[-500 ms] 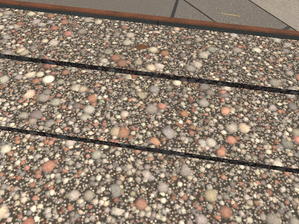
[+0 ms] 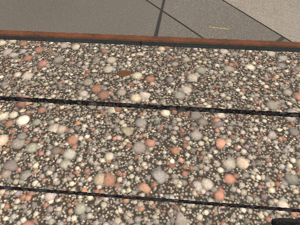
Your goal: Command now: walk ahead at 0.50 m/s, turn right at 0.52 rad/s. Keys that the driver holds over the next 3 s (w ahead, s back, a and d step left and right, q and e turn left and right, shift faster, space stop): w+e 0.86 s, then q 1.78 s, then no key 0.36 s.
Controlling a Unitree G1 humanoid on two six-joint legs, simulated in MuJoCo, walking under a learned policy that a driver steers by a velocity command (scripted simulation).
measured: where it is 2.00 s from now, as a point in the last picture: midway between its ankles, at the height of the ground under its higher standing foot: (229, 195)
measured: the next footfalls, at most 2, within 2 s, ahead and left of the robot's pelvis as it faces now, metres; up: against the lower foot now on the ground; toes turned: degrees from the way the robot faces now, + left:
left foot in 0.10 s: +0.13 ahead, +0.13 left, +0.00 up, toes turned -3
right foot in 0.54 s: +0.36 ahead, -0.22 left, +0.00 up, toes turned -23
